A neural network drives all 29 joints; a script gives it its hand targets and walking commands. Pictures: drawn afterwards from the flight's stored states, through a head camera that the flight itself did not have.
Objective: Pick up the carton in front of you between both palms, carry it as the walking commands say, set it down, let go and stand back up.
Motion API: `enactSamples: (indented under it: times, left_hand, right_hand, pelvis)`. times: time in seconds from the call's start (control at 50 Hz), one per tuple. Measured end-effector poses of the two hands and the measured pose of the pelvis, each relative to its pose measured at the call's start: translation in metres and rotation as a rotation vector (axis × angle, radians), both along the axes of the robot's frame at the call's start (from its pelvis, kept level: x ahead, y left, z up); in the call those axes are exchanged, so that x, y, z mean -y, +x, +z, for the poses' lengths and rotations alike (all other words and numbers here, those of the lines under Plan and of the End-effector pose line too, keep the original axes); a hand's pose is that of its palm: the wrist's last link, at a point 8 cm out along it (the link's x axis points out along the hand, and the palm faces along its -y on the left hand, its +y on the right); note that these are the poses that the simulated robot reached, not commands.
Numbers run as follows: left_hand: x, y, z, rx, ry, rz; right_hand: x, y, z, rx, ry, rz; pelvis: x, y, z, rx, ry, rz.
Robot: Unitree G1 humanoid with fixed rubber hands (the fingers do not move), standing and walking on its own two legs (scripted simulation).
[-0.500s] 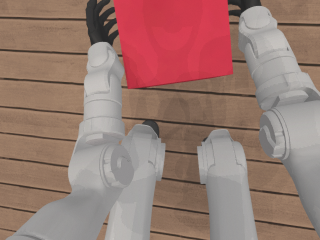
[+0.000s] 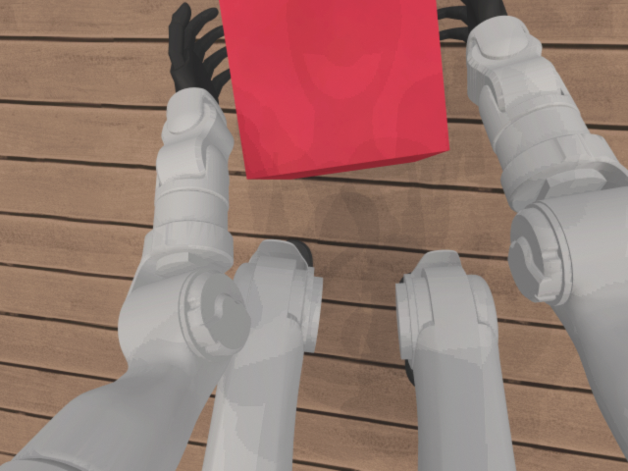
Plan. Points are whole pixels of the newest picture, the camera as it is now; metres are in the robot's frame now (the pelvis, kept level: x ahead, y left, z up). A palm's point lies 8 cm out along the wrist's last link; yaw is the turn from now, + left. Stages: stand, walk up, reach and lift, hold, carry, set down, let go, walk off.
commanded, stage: set down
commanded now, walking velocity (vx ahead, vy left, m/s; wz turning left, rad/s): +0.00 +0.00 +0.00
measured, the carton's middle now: (339, 93) +0.50 +0.03 -0.26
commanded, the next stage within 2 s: let go in 1.98 s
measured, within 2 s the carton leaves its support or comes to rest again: neither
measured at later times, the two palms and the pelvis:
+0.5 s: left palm (194, 88) +0.49 +0.18 -0.15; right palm (479, 28) +0.54 -0.12 -0.18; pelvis +0.00 +0.00 -0.01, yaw +0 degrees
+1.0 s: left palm (175, 105) +0.48 +0.22 -0.18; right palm (515, 26) +0.55 -0.16 -0.20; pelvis -0.01 +0.01 -0.02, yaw +0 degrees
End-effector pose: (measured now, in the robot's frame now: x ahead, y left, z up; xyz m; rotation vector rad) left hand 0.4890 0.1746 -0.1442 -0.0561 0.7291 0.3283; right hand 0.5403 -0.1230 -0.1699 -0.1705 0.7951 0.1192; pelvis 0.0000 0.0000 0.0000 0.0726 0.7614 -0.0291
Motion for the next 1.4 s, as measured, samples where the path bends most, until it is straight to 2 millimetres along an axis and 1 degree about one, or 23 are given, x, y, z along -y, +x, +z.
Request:
enactSamples:
  times: [0.2, 0.52, 0.6, 0.64, 0.7, 0.78, 0.82, 0.86, 0.96, 1.02, 1.06, 1.16, 1.24, 1.32, 1.4]
  left_hand:
    - [-0.008, 0.001, -0.007, -0.014, 0.007, -0.015]
    - [-0.01, 0.004, -0.011, -0.019, 0.009, -0.057]
    - [-0.01, 0.004, -0.016, -0.025, 0.012, -0.07]
    - [-0.011, 0.0, -0.023, -0.048, 0.015, -0.079]
    - [-0.015, -0.012, -0.037, -0.105, 0.029, -0.081]
    - [-0.034, -0.021, -0.047, -0.127, 0.062, -0.041]
    - [-0.042, -0.021, -0.049, -0.12, 0.071, -0.031]
    - [-0.047, -0.019, -0.05, -0.104, 0.074, -0.029]
    - [-0.049, -0.011, -0.042, -0.051, 0.064, -0.023]
    - [-0.045, -0.01, -0.031, -0.008, 0.05, -0.019]
    - [-0.04, -0.01, -0.019, 0.021, 0.039, -0.016]
    - [-0.03, -0.018, 0.015, 0.052, 0.018, 0.0]
    - [-0.028, -0.024, 0.042, 0.047, 0.021, 0.009]
    - [-0.03, -0.023, 0.069, 0.056, 0.03, 0.008]
    - [-0.031, -0.02, 0.093, 0.068, 0.036, 0.005]
  right_hand:
    - [-0.004, 0.001, -0.002, 0.006, 0.036, 0.017]
    - [-0.002, 0.001, -0.006, 0.03, 0.072, 0.051]
    - [0.0, 0.002, -0.01, 0.04, 0.07, 0.058]
    - [0.001, 0.001, -0.015, 0.038, 0.067, 0.058]
    - [0.009, -0.004, -0.03, 0.021, 0.048, 0.027]
    - [0.029, -0.011, -0.048, 0.012, 0.015, -0.027]
    - [0.037, -0.01, -0.052, 0.021, 0.006, -0.038]
    - [0.041, -0.008, -0.052, 0.04, 0.005, -0.042]
    - [0.041, 0.003, -0.036, 0.106, 0.013, -0.042]
    - [0.039, 0.008, -0.019, 0.142, 0.011, -0.039]
    - [0.037, 0.009, -0.004, 0.162, 0.008, -0.036]
    - [0.039, 0.009, 0.041, 0.161, -0.005, -0.044]
    - [0.043, 0.011, 0.073, 0.138, -0.007, -0.055]
    - [0.044, 0.014, 0.1, 0.132, -0.003, -0.056]
    - [0.045, 0.015, 0.119, 0.136, 0.0, -0.052]
  pelvis:
    - [-0.003, -0.001, -0.003, 0.014, -0.001, 0.001]
    - [-0.003, -0.004, -0.011, 0.051, 0.005, 0.002]
    - [-0.003, -0.004, -0.013, 0.069, 0.007, -0.001]
    - [-0.003, -0.004, -0.014, 0.078, 0.008, -0.003]
    - [-0.004, -0.004, -0.015, 0.085, 0.011, -0.004]
    - [-0.006, -0.003, -0.016, 0.084, 0.018, -0.006]
    - [-0.007, -0.003, -0.018, 0.084, 0.02, -0.008]
    - [-0.009, -0.004, -0.019, 0.087, 0.019, -0.01]
    - [-0.013, -0.005, -0.022, 0.092, 0.013, -0.009]
    - [-0.015, -0.007, -0.02, 0.092, 0.007, -0.001]
    - [-0.016, -0.008, -0.015, 0.095, 0.002, 0.003]
    - [-0.019, -0.008, 0.007, 0.086, -0.009, 0.005]
    - [-0.02, -0.007, 0.029, 0.055, -0.013, 0.001]
    - [-0.021, -0.005, 0.05, 0.022, -0.014, -0.002]
    - [-0.022, -0.003, 0.068, -0.004, -0.015, -0.003]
